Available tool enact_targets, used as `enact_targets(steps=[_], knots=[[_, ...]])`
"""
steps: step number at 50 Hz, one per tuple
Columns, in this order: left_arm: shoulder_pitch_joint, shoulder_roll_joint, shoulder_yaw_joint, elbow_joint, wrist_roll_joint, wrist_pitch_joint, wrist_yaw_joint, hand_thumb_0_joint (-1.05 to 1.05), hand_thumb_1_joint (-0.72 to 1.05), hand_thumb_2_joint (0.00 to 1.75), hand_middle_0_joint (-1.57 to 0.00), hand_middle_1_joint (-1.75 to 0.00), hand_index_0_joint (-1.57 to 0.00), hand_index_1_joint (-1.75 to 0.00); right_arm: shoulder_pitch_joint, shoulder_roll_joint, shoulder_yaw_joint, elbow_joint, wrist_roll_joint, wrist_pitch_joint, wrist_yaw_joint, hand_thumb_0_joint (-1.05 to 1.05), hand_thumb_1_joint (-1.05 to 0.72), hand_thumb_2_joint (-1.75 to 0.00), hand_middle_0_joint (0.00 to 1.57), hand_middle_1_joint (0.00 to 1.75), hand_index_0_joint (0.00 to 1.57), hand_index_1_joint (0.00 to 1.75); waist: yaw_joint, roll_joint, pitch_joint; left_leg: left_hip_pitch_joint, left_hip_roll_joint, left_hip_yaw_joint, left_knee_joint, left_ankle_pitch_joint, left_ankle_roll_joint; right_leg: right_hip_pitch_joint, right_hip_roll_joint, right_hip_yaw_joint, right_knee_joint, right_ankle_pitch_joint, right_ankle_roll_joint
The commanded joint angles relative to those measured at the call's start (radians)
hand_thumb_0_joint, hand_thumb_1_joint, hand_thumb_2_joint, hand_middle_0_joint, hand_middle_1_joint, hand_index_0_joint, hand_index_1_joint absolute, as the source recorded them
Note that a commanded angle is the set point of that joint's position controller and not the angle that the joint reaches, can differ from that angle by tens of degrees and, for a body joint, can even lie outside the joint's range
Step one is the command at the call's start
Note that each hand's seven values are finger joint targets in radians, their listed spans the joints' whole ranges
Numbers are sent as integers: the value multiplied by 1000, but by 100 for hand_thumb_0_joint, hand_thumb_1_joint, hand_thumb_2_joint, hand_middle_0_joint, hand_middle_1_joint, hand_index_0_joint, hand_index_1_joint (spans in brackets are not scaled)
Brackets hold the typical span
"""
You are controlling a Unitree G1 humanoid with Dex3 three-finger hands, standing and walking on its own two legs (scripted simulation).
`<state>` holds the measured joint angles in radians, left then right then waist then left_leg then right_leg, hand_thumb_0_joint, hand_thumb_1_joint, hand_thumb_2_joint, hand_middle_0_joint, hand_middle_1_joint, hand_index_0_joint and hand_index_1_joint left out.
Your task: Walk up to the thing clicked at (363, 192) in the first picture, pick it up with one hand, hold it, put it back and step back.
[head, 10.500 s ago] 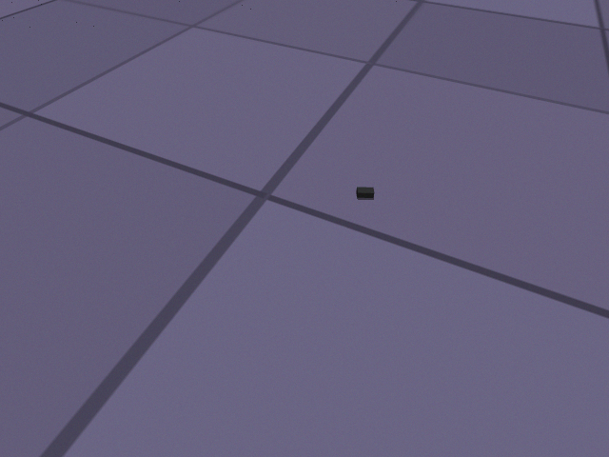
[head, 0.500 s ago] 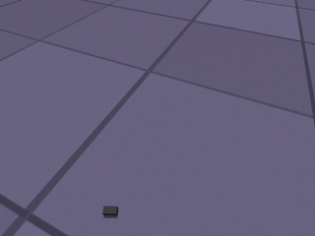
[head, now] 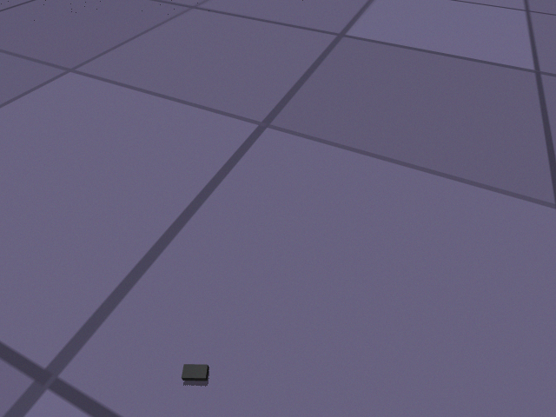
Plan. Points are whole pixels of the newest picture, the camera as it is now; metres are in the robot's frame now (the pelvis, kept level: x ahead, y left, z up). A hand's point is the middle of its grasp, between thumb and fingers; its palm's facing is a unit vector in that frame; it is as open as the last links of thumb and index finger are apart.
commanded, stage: stand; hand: left
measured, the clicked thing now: (195, 372) +0.42 +0.26 -0.77
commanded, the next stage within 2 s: walk up in 0.12 s
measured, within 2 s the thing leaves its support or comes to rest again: neither
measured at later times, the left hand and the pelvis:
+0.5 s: hand out of the picture +0.06 +0.37 -0.17, palm faces +0.00 -0.91 -0.42, open 7.4 cm; pelvis +0.01 +0.08 -0.02, yaw +1 degrees
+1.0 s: hand out of the picture +0.16 +0.32 -0.16, palm faces -0.07 -0.95 -0.31, open 7.4 cm; pelvis +0.04 +0.08 -0.01, yaw -2 degrees
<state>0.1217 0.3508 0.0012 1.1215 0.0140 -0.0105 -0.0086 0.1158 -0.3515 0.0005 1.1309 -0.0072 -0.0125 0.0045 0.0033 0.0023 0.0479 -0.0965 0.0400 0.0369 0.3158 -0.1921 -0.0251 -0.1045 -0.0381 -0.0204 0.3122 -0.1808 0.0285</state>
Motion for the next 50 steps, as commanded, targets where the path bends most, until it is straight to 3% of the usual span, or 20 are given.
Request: enact_targets(steps=[1,5,6,8,10,11,16,18,19,20,21,24,30,32,34,35,36,39,41,50], knots=[[-29,220,40,-53,-4,-18,18,0,90,90,-20,-30,-20,-30,-26,-213,-45,-63,-3,-17,-11,0,-90,-90,20,30,20,30,-3,-2,-83,17,105,-79,-44,191,37,23,-109,71,-30,188,-45],[-28,219,40,-54,-3,-20,19,0,90,90,-20,-30,-20,-30,-25,-215,-46,-65,-3,-17,-11,0,-90,-90,20,30,20,30,-3,-6,-89,22,107,-81,-36,197,38,26,-111,69,-31,196,-44],[76,301,79,-45,-3,-37,42,0,90,90,-20,-30,-20,-30,-26,-283,-97,-111,-41,17,9,0,-90,-90,20,30,20,30,36,68,-82,-46,46,-27,75,112,53,87,-139,115,-20,167,-74],[140,350,102,-46,5,-44,65,0,90,90,-20,-30,-20,-30,-61,-208,-90,-162,-45,40,24,0,-90,-90,20,30,20,30,63,-52,-55,-212,-1,-15,203,-151,38,144,-257,246,-46,160,-157],[114,366,121,-101,23,-51,77,0,90,90,-20,-30,-20,-30,-44,-202,-99,-207,-52,64,39,0,-90,-90,20,30,20,30,64,-118,1,-325,36,-124,476,-320,36,62,-383,357,-75,72,-271],[92,342,117,-128,23,-53,78,0,90,90,-20,-30,-20,-30,-29,-212,-107,-219,-49,69,46,0,-90,-90,20,30,20,30,48,-111,21,-327,45,-149,548,-320,41,10,-370,328,-71,52,-284],[24,317,107,-207,35,-53,63,0,90,90,-20,-30,-20,-30,52,-203,-125,-248,-42,63,61,0,-90,-90,20,30,20,30,-8,-171,-12,-214,57,-108,349,-296,36,-71,-265,152,40,153,-222],[-41,281,91,-233,20,-38,47,0,90,90,-20,-30,-20,-30,165,-200,-137,-196,-39,46,49,0,-90,-90,20,30,20,30,-71,-104,-56,-12,-16,-7,85,-60,32,-169,-167,33,213,118,-144],[-5,207,69,-239,10,-26,40,0,90,90,-20,-30,-20,-30,199,-251,-152,-183,-48,35,37,0,-90,-90,20,30,20,30,-76,84,-60,44,70,-154,-51,-5,55,-243,-58,-31,422,-26,-84],[41,135,49,-247,-3,-15,42,0,90,90,-20,-30,-20,-30,135,-334,-158,-227,-52,21,28,0,-90,-90,20,30,20,30,-47,285,-64,20,251,-450,-120,-32,128,-361,85,-5,510,-412,-42],[44,228,72,-210,-1,-7,52,0,90,90,-20,-30,-20,-30,90,-376,-160,-241,-32,14,24,0,-90,-90,20,30,20,30,-42,216,-58,-132,306,-510,-99,-187,240,-261,32,119,593,-444,-56],[99,226,69,-162,-18,-7,41,0,90,90,-20,-30,-20,-30,10,-272,-121,-265,-27,-2,3,0,-90,-90,20,30,20,30,17,143,-33,-31,223,-285,36,134,203,-296,9,142,556,-347,-57],[67,215,71,-153,-2,4,29,0,90,90,-20,-30,-20,-30,47,-274,-110,-253,-2,-15,-17,0,-90,-90,20,30,20,30,-8,154,-48,-19,228,-229,123,491,191,-139,28,30,301,-223,-56],[100,211,78,-143,5,6,27,0,90,90,-20,-30,-20,-30,21,-274,-107,-262,11,-8,-22,0,-90,-90,20,30,20,30,24,117,-60,-64,211,-208,176,451,158,-30,23,32,135,-43,-74],[79,288,95,-157,16,-2,25,0,90,90,-20,-30,-20,-30,30,-222,-93,-270,26,-5,-28,0,-90,-90,20,30,20,30,8,-49,-83,-144,94,-128,252,222,78,55,-103,209,89,285,-132],[15,303,89,-178,1,-1,17,0,90,90,-20,-30,-20,-30,38,-193,-85,-258,30,-3,-30,0,-90,-90,20,30,20,30,-11,-100,-85,-91,9,-69,266,-26,47,-35,-176,267,72,270,-202],[-37,286,77,-198,-1,0,11,0,90,90,-20,-30,-20,-30,66,-187,-85,-230,19,-3,-33,0,-90,-90,20,30,20,30,-30,-109,-73,-23,-4,-52,218,-135,37,-110,-206,284,81,250,-223],[-37,228,64,-193,-9,10,7,0,90,90,-20,-30,-20,-30,41,-257,-95,-200,3,-27,-31,0,-90,-90,20,30,20,30,-14,-38,-79,21,120,-162,77,180,96,-95,-62,140,182,274,-97],[-30,222,65,-180,-4,11,6,0,90,90,-20,-30,-20,-30,31,-258,-88,-195,7,-34,-32,0,-90,-90,20,30,20,30,-7,-31,-90,37,154,-165,94,346,123,-70,-47,130,174,257,-82],[-69,210,57,-153,-8,15,1,0,90,90,-20,-30,-20,-30,-35,-229,-71,-168,3,-30,-30,0,-90,-90,20,30,20,30,-2,34,-87,12,108,-84,11,209,60,13,-60,141,77,259,-90]])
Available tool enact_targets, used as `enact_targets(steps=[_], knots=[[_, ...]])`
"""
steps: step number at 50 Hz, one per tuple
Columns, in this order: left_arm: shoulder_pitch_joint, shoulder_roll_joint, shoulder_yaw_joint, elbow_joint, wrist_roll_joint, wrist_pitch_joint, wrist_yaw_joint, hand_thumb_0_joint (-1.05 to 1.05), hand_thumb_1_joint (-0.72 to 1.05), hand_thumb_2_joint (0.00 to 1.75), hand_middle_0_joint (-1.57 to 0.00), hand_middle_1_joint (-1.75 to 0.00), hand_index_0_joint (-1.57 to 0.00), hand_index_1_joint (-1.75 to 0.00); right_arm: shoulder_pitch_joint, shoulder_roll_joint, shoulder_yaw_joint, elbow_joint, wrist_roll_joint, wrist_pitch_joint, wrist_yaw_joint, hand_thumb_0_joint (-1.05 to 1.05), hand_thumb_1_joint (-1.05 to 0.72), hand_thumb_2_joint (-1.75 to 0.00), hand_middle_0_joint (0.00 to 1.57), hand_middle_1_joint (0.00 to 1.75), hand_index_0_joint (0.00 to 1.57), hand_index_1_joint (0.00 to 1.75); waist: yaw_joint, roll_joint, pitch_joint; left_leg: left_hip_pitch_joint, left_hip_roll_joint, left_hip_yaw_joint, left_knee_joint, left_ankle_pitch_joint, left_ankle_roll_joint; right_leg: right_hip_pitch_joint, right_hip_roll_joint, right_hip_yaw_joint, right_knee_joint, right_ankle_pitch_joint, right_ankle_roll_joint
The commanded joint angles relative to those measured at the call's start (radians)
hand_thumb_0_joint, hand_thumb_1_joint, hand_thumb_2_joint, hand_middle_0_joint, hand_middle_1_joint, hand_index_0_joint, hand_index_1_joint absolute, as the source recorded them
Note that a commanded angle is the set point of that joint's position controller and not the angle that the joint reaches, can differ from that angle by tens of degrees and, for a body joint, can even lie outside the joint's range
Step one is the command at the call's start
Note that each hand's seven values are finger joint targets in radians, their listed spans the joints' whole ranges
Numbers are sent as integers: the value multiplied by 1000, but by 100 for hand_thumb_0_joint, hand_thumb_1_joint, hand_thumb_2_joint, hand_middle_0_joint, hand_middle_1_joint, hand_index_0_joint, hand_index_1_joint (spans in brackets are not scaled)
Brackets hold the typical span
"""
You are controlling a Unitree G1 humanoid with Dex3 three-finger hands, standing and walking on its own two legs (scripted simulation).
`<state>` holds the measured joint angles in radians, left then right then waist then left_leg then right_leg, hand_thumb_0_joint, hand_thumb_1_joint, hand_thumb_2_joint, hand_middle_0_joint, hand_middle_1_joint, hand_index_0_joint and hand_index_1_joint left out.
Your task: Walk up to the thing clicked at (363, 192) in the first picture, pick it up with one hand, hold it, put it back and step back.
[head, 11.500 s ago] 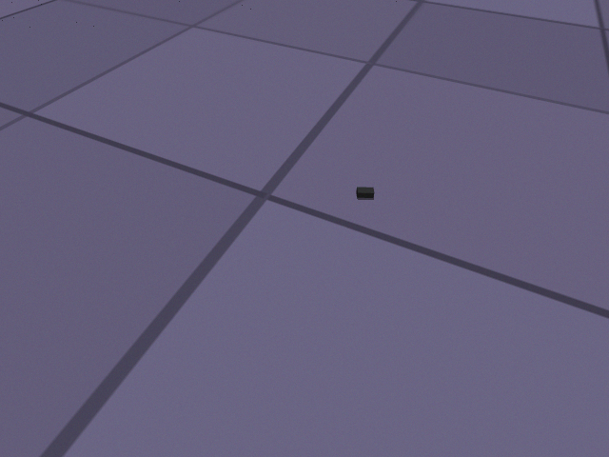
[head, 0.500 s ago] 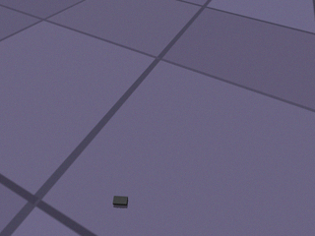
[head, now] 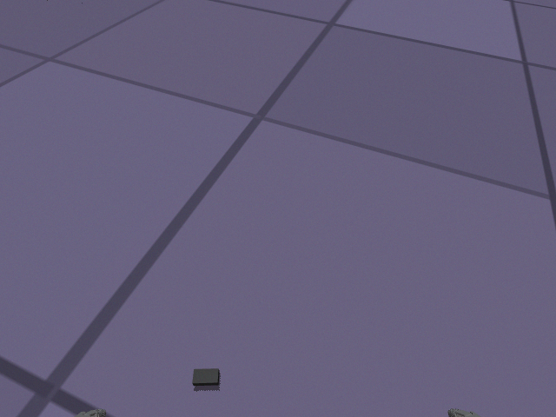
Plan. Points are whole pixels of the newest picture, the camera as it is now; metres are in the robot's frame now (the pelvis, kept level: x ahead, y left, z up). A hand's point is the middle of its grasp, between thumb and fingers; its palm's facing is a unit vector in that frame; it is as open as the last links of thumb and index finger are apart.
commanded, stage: walk up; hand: left
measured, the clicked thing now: (206, 377) +0.38 +0.20 -0.76
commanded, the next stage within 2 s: stand in 0.96 s
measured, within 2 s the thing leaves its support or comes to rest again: neither
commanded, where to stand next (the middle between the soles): +0.04 -0.03 m, yaw +1 degrees
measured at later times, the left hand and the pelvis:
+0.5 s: hand out of the picture +0.07 +0.23 -0.15, palm faces -0.03 -0.94 -0.33, open 7.4 cm; pelvis -0.01 -0.02 +0.01, yaw -1 degrees
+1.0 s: hand out of the picture +0.08 +0.23 -0.15, palm faces -0.05 -0.95 -0.32, open 7.4 cm; pelvis -0.01 -0.02 +0.01, yaw -2 degrees
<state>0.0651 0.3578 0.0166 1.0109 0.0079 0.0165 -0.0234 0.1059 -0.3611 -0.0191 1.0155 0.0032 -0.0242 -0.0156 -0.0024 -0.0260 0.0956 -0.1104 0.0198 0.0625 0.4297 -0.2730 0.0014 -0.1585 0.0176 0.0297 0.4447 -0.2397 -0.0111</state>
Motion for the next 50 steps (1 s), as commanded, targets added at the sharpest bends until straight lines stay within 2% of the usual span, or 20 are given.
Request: enact_targets(steps=[1,5,9,16,18,26,33,47,48,50], knots=[[-20,208,43,-39,0,-12,14,0,90,90,-20,-30,-20,-30,-20,-222,-51,-48,-8,-18,-9,0,-90,-90,20,30,20,30,0,58,-131,23,129,-114,-111,273,34,68,-115,94,-58,300,-50],[-22,205,44,-23,2,-15,11,0,90,90,-20,-30,-20,-30,-32,-217,-44,-39,-11,-22,-6,0,-90,-90,20,30,20,30,3,46,-132,32,126,-95,-131,248,26,73,-117,101,-91,298,-46],[-18,214,52,-10,4,-19,11,0,90,90,-20,-30,-20,-30,-30,-223,-48,-33,-10,-20,-5,0,-90,-90,20,30,20,30,1,20,-136,51,124,-89,-126,202,31,60,-121,109,-111,287,-45],[-24,217,59,-4,5,-23,11,0,90,90,-20,-30,-20,-30,-14,-214,-47,-18,-13,-15,-2,0,-90,-90,20,30,20,30,-5,-3,-102,47,110,-82,-131,94,25,10,-131,145,-167,188,-47],[-12,210,55,0,6,-25,11,0,90,90,-20,-30,-20,-30,-20,-206,-44,-16,-15,-15,0,0,-90,-90,20,30,20,30,-4,-11,-106,66,108,-78,-131,88,25,-11,-131,150,-184,171,-45],[8,210,62,4,6,-27,13,0,90,90,-20,-30,-20,-30,-2,-214,-48,-3,-11,-18,-4,0,-90,-90,20,30,20,30,-4,6,-129,74,128,-80,-131,153,31,9,-123,136,-147,260,-43],[8,206,60,3,3,-23,13,0,90,90,-20,-30,-20,-30,4,-212,-46,5,-13,-18,-5,0,-90,-90,20,30,20,30,-5,23,-100,46,128,-85,-147,117,30,-8,-110,141,-147,200,-42],[11,211,56,5,5,-22,12,0,90,90,-20,-30,-20,-30,-14,-221,-44,1,-12,-20,-3,0,-90,-90,20,30,20,30,-3,29,-107,53,135,-79,-142,131,32,-11,-105,141,-139,224,-40],[5,194,39,21,-1,-36,17,0,90,90,-20,-30,-20,-30,-19,-192,-27,20,-15,-12,1,0,-90,-90,20,30,20,30,-1,73,-131,35,132,-86,-153,107,28,35,-136,149,-177,210,-33],[-1,212,40,26,1,-45,22,0,90,90,-20,-30,-20,-30,-18,-188,-26,23,-14,-9,3,0,-90,-90,20,30,20,30,-8,41,-132,59,129,-88,-158,128,21,26,-135,148,-179,227,-29]])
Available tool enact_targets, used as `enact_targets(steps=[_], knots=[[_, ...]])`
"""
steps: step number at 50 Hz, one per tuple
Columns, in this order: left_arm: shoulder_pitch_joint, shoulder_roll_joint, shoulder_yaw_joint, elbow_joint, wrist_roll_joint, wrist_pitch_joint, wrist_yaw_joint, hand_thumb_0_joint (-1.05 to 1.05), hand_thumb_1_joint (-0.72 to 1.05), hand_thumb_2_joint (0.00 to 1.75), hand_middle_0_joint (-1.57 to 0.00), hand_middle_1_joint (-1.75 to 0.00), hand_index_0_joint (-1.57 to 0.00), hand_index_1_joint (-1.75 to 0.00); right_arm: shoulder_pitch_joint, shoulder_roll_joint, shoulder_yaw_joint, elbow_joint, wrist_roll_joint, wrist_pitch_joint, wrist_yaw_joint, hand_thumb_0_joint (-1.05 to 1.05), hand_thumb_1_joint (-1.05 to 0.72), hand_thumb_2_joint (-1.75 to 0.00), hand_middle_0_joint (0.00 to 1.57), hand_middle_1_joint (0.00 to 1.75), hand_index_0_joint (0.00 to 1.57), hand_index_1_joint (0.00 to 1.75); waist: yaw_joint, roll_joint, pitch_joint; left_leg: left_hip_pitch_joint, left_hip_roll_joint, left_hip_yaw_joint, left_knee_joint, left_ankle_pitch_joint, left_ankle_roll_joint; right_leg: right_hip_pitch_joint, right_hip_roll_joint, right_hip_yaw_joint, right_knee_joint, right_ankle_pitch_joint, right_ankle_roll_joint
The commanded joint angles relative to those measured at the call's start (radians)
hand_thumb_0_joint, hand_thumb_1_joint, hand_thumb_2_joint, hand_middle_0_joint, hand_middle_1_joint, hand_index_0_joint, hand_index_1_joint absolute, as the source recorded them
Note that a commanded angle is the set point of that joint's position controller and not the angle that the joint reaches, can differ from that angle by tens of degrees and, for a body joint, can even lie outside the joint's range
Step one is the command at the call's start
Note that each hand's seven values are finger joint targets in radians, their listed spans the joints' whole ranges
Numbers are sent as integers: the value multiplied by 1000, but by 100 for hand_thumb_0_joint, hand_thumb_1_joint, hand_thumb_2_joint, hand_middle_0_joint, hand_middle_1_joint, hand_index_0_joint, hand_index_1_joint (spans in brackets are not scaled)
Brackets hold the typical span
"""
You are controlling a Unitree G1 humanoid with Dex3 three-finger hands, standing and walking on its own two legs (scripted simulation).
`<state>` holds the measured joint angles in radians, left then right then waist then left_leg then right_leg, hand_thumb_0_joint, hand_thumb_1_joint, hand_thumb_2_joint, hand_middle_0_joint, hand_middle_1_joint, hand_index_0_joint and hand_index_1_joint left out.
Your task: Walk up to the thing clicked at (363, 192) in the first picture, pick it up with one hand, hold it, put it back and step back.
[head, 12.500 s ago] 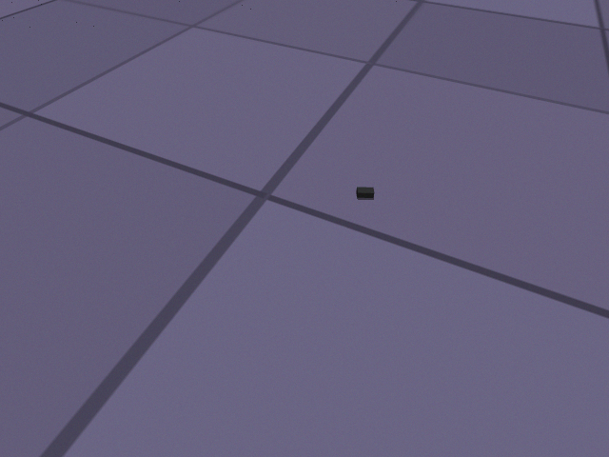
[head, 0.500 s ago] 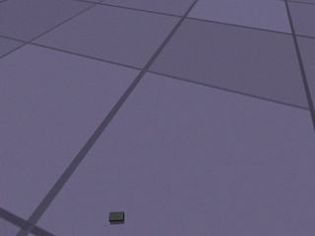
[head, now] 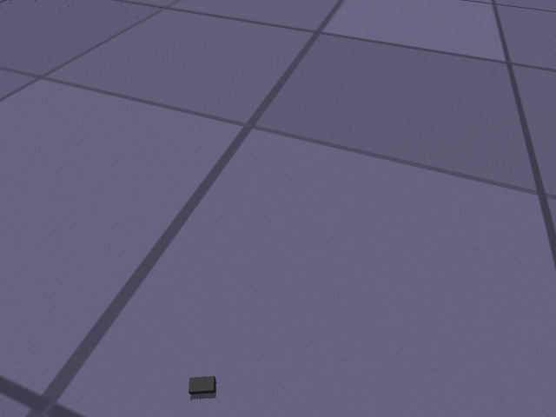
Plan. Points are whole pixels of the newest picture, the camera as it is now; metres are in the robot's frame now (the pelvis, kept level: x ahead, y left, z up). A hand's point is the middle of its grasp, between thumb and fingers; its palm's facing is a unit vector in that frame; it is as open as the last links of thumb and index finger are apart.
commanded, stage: stand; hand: left
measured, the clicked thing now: (202, 385) +0.38 +0.23 -0.77
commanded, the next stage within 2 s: none
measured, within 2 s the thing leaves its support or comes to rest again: neither
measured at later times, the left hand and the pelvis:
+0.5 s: hand out of the picture +0.07 +0.27 -0.15, palm faces +0.00 -0.94 -0.35, open 7.4 cm; pelvis +0.01 +0.01 +0.00, yaw +2 degrees
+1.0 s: hand out of the picture +0.07 +0.27 -0.15, palm faces +0.01 -0.94 -0.34, open 7.4 cm; pelvis +0.01 +0.02 +0.00, yaw +3 degrees
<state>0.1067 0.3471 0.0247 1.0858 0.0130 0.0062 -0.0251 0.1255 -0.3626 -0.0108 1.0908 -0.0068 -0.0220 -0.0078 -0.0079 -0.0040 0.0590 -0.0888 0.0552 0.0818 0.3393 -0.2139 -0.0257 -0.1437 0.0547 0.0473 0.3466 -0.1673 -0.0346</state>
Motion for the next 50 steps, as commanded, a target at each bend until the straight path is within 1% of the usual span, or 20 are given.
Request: enact_targets(steps=[1,2,4,8,12,13,14,20,22,25,27,30,33,37,39,41,43,44,45,50], knots=[[-40,222,26,-42,-3,-38,24,0,90,90,-20,-30,-20,-30,-36,-195,-34,-47,-3,-12,-3,0,-90,-90,20,30,20,30,-2,20,-100,45,96,-112,-68,88,46,20,-172,122,-81,177,-1],[-43,220,25,-39,-5,-41,26,0,90,90,-20,-30,-20,-30,-37,-196,-32,-43,-3,-12,-2,0,-90,-90,20,30,20,30,0,16,-87,37,97,-113,-71,101,47,18,-173,120,-83,196,1],[-45,219,23,-33,-4,-42,29,0,90,90,-20,-30,-20,-30,-31,-202,-32,-36,-4,-12,-2,0,-90,-90,20,30,20,30,-2,-1,-104,47,101,-113,-70,124,49,40,-177,110,-75,232,1],[-42,216,17,-22,-9,-46,31,0,90,90,-20,-30,-20,-30,-32,-202,-30,-23,-6,-14,-1,0,-90,-90,20,30,20,30,2,4,-89,49,102,-116,-78,145,45,32,-177,103,-77,236,5],[-46,224,15,-16,-9,-46,35,0,90,90,-20,-30,-20,-30,-28,-192,-29,-15,-6,-13,0,0,-90,-90,20,30,20,30,-1,-6,-81,49,100,-122,-88,125,41,17,-173,94,-87,187,7],[-43,220,16,-15,-7,-47,35,0,90,90,-20,-30,-20,-30,-32,-203,-33,-15,-7,-12,0,0,-90,-90,20,30,20,30,0,-1,-90,49,102,-122,-83,127,45,28,-175,97,-85,202,8],[-50,221,15,-15,-8,-46,35,0,90,90,-20,-30,-20,-30,-28,-195,-30,-15,-8,-13,-1,0,-90,-90,20,30,20,30,-3,-4,-90,41,102,-122,-88,139,43,34,-177,95,-79,211,7],[-46,223,11,-7,-9,-48,37,0,90,90,-20,-30,-20,-30,-31,-193,-33,-9,-6,-11,2,0,-90,-90,20,30,20,30,-2,-3,-80,39,97,-129,-93,117,43,22,-173,88,-91,159,10],[-43,220,10,-7,-9,-48,37,0,90,90,-20,-30,-20,-30,-35,-189,-31,-9,-6,-13,2,0,-90,-90,20,30,20,30,-1,7,-85,45,99,-129,-88,144,45,28,-179,90,-84,205,8],[-48,225,13,-4,-9,-47,38,0,90,90,-20,-30,-20,-30,-30,-187,-30,-7,-7,-13,0,0,-90,-90,20,30,20,30,-1,5,-90,30,98,-132,-98,147,45,49,-179,87,-77,201,10],[-35,219,10,1,-10,-46,38,0,90,90,-20,-30,-20,-30,-41,-194,-32,-7,-5,-13,0,0,-90,-90,20,30,20,30,5,12,-72,33,94,-135,-100,126,45,22,-175,86,-91,162,13],[-45,223,11,-3,-5,-46,39,0,90,90,-20,-30,-20,-30,-33,-192,-32,-9,-7,-12,0,0,-90,-90,20,30,20,30,-3,6,-92,40,101,-134,-90,157,48,39,-181,83,-79,193,8],[-37,221,10,-3,-6,-48,40,0,90,90,-20,-30,-20,-30,-37,-198,-35,-9,-5,-11,0,0,-90,-90,20,30,20,30,-1,15,-106,52,98,-132,-81,185,47,48,-182,78,-76,226,9],[-31,217,9,0,-6,-47,39,0,90,90,-20,-30,-20,-30,-40,-196,-32,-10,-4,-10,-1,0,-90,-90,20,30,20,30,2,18,-90,34,94,-134,-86,172,49,51,-184,78,-82,220,10],[-28,217,8,1,-8,-47,39,0,90,90,-20,-30,-20,-30,-46,-197,-33,-10,-2,-11,-1,0,-90,-90,20,30,20,30,3,13,-87,51,96,-139,-85,193,46,38,-181,74,-82,218,9],[-38,218,8,-3,-8,-47,41,0,90,90,-20,-30,-20,-30,-40,-196,-32,-10,-5,-10,-1,0,-90,-90,20,30,20,30,1,10,-75,30,92,-137,-88,172,46,41,-183,76,-89,208,10],[-33,218,8,-2,-5,-48,41,0,90,90,-20,-30,-20,-30,-49,-193,-32,-14,-4,-9,0,0,-90,-90,20,30,20,30,0,10,-91,44,96,-140,-80,185,48,45,-183,72,-84,217,10],[-37,219,11,-3,-5,-46,41,0,90,90,-20,-30,-20,-30,-36,-194,-32,-14,-5,-8,-1,0,-90,-90,20,30,20,30,-3,9,-95,29,92,-136,-88,158,49,58,-184,73,-86,203,10],[-27,220,10,-2,-5,-47,41,0,90,90,-20,-30,-20,-30,-47,-197,-33,-14,-3,-9,-1,0,-90,-90,20,30,20,30,3,12,-96,44,96,-141,-85,178,51,55,-183,72,-82,220,10],[-39,219,11,-3,-6,-45,40,0,90,90,-20,-30,-20,-30,-41,-196,-31,-16,-5,-11,-3,0,-90,-90,20,30,20,30,0,13,-87,29,96,-144,-91,192,48,64,-187,68,-76,210,9]])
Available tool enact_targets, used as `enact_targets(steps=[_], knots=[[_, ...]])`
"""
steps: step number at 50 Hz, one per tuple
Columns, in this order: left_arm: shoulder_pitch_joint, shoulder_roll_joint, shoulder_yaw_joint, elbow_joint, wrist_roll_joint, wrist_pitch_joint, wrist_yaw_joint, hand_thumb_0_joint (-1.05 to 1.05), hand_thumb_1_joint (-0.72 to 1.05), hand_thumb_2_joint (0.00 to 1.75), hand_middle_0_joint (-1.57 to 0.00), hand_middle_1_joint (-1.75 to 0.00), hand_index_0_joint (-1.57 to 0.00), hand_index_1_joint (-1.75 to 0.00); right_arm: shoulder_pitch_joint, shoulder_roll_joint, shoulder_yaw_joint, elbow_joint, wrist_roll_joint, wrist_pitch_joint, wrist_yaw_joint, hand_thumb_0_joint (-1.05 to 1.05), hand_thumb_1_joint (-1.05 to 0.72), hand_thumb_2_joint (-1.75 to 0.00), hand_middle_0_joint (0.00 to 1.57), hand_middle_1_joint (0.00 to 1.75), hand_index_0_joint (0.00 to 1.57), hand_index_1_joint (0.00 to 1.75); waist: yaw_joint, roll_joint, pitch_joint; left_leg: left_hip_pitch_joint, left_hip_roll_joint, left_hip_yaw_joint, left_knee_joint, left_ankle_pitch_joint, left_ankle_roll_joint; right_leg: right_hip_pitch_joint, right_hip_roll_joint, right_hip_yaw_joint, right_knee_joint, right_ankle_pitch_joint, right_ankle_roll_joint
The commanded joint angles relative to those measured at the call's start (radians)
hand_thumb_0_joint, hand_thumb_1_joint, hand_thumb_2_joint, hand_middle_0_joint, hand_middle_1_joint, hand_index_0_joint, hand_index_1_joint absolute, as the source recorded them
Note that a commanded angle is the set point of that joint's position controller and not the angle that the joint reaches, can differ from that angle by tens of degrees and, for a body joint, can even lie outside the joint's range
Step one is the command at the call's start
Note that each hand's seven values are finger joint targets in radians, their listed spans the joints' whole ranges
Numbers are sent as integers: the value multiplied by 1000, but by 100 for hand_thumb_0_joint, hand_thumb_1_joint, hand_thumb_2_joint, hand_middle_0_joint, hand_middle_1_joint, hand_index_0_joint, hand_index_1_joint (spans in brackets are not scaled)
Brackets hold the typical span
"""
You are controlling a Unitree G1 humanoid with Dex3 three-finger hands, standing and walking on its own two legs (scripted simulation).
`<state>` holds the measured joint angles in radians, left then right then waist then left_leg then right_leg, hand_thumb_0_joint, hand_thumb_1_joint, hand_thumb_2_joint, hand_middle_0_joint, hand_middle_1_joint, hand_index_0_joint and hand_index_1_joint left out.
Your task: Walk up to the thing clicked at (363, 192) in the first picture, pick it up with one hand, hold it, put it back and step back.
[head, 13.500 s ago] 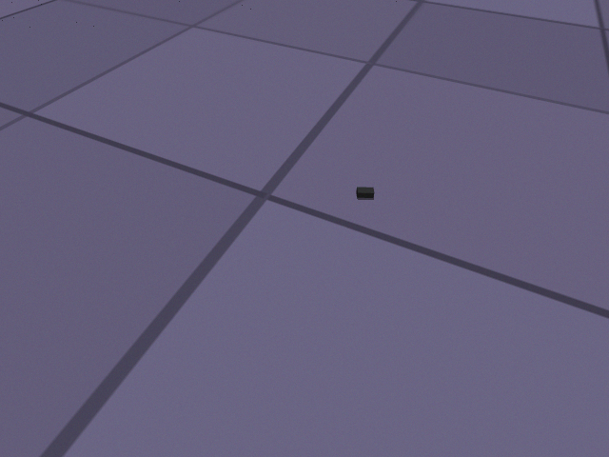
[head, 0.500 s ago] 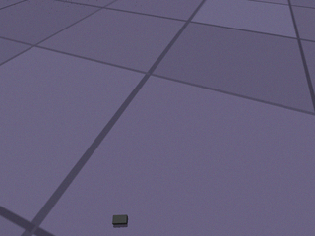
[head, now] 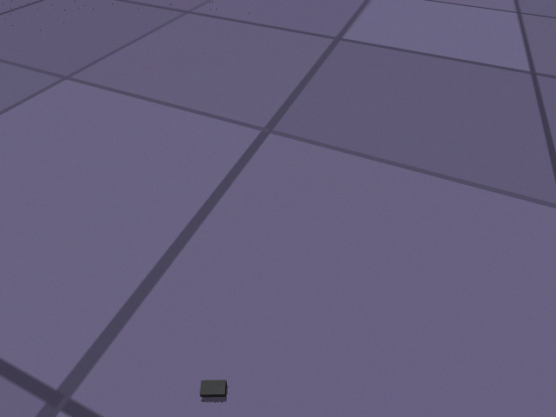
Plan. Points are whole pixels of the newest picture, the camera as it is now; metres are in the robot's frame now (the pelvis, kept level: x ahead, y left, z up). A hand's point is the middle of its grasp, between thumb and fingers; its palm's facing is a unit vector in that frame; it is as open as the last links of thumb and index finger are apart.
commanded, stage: stand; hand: left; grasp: from above
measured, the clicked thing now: (213, 388) +0.38 +0.19 -0.77
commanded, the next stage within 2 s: rise first in 1.56 s
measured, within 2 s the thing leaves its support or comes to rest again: neither
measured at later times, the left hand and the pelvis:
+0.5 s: hand out of the picture +0.07 +0.26 -0.16, palm faces -0.02 -0.94 -0.34, open 7.4 cm; pelvis +0.00 +0.00 +0.00, yaw +0 degrees
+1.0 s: hand out of the picture +0.06 +0.26 -0.16, palm faces -0.01 -0.94 -0.35, open 7.4 cm; pelvis +0.00 +0.00 +0.00, yaw +1 degrees
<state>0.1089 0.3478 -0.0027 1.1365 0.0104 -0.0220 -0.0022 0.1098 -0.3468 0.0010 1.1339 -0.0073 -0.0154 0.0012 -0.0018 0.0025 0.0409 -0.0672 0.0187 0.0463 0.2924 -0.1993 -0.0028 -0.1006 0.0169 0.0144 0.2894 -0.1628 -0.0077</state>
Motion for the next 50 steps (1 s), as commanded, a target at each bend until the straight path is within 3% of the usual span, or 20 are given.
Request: enact_targets(steps=[1,24,39,50], knots=[[-32,216,38,-56,-3,-17,18,0,90,90,-20,-30,-20,-30,-35,-214,-44,-61,-3,-19,-12,0,-90,-90,20,30,20,30,1,6,-82,28,136,-110,-36,196,27,13,-148,97,-15,218,-17],[-31,216,34,-53,-4,-15,17,0,90,90,-20,-30,-20,-30,-23,-209,-42,-56,-2,-18,-10,0,-90,-90,20,30,20,30,-3,-17,-59,9,124,-118,-46,177,24,7,-147,90,-28,173,-15],[-31,217,36,-62,-4,-16,17,0,90,90,-20,-30,-20,-30,-18,-213,-41,-57,-3,-19,-10,0,-90,-90,20,30,20,30,-2,1,-71,6,124,-114,-41,186,27,24,-158,99,-25,208,-21],[-24,216,36,-59,-2,-16,17,0,90,90,-20,-30,-20,-30,-19,-219,-44,-58,-2,-17,-9,0,-90,-90,20,30,20,30,-3,-1,-69,2,124,-121,-44,150,28,20,-155,94,-33,162,-18]])
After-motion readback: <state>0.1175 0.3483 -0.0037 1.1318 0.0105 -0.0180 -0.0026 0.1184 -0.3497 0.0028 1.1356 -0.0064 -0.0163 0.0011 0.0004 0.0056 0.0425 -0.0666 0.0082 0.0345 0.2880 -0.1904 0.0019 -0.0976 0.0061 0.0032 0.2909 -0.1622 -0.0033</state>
